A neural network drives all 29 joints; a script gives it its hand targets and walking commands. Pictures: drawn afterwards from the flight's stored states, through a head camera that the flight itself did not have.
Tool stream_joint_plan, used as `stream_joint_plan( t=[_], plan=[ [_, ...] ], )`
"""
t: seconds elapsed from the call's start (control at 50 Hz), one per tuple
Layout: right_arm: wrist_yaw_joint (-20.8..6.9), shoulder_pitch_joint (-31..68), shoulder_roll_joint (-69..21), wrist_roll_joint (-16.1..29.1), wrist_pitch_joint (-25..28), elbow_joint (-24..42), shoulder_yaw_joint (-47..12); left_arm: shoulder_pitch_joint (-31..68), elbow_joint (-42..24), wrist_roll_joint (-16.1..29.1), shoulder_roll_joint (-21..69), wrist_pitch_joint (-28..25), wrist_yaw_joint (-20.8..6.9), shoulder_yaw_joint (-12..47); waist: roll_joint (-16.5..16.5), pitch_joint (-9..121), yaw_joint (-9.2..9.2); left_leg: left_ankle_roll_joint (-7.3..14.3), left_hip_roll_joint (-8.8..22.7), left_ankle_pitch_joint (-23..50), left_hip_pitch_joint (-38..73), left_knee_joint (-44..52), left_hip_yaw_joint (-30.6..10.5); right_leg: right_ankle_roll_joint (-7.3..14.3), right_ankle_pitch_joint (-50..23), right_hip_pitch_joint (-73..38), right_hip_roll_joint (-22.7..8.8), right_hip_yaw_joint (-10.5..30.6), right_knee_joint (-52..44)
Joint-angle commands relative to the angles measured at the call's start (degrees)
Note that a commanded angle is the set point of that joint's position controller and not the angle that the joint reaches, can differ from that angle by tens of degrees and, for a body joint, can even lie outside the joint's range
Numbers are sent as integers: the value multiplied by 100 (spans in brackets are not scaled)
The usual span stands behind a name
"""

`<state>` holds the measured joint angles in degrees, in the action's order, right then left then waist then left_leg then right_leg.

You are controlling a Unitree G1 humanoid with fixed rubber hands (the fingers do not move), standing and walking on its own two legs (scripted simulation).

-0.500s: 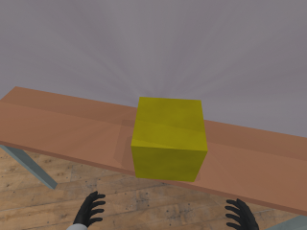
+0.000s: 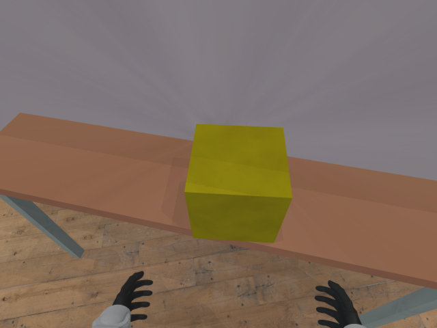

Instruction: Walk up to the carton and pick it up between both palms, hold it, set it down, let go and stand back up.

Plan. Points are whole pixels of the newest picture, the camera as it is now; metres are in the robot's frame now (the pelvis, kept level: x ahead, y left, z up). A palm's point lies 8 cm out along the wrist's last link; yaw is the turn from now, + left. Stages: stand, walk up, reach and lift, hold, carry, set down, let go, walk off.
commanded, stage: set down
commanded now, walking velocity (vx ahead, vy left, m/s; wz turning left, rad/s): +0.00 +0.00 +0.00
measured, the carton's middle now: (236, 185) +0.40 +0.00 -0.01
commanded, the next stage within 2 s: let go in 0.40 s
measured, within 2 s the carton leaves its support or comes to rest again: neither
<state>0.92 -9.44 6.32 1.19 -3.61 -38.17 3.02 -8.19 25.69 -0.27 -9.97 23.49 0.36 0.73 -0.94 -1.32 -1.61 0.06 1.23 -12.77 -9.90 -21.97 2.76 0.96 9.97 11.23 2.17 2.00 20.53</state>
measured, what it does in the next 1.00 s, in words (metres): stands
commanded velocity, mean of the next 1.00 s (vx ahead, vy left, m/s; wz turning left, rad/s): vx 0.00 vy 0.00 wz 0.00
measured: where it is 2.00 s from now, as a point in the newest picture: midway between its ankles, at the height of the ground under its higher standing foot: outside the picture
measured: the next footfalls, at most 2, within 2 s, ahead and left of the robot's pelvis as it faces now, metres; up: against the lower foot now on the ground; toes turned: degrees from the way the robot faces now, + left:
none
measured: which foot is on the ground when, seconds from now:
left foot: down 0.00-1.00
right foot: down 0.00-1.00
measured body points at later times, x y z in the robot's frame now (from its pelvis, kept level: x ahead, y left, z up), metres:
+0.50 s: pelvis -0.02 +0.00 +0.00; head +0.04 +0.01 +0.44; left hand +0.16 +0.22 -0.12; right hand +0.15 -0.21 -0.13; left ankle -0.01 +0.11 -0.75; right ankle +0.01 -0.11 -0.75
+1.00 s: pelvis +0.00 +0.00 +0.00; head +0.00 +0.01 +0.45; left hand +0.16 +0.23 -0.09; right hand +0.16 -0.23 -0.10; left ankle -0.01 +0.11 -0.75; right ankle +0.01 -0.11 -0.75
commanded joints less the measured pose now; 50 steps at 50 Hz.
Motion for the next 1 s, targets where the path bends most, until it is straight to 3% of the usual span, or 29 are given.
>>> stream_joint_plan(
  t=[0.0,0.38,0.5,0.6,0.66,0.72,0.82,0.98],
  plan=[
    [25,523,425,-77,4,640,183,667,-628,-40,-459,73,45,-170,122,661,4,-131,53,940,68,216,93,4,-583,-297,-168,7,-188],
    [2,1257,328,-306,-323,-86,298,1446,-58,-216,-439,740,87,-277,112,859,59,-78,142,478,-269,-24,66,50,-358,-214,-317,5,129],
    [-71,1074,759,-248,-249,171,427,1016,-705,-111,-610,713,125,-208,59,1199,1,-49,119,1008,156,103,80,139,-852,-638,-120,4,74],
    [-247,791,969,-125,-275,621,402,545,-1430,74,-837,665,130,-103,-18,1099,-3,-13,43,1276,266,249,128,89,-1286,-806,-74,93,-68],
    [-366,540,890,-53,-27,621,327,213,-1552,48,-888,414,82,-94,24,897,-1,2,-14,1379,327,244,128,53,-1427,-780,-108,161,-109],
    [-465,388,831,-62,620,397,296,-69,-1494,-56,-920,-183,13,-151,106,827,2,4,-81,1505,396,126,111,32,-1456,-664,-134,199,-90],
    [-471,452,758,-164,1559,-9,255,-215,-1107,20,-933,-1066,-7,-126,103,658,9,-45,-74,1101,150,-13,114,41,-918,-322,-158,167,-35],
    [-404,658,932,-390,1990,-320,556,-48,-1085,210,-1045,-1392,127,9,86,514,75,-32,28,191,-235,122,146,50,-122,-113,-42,12,109]
  ],
)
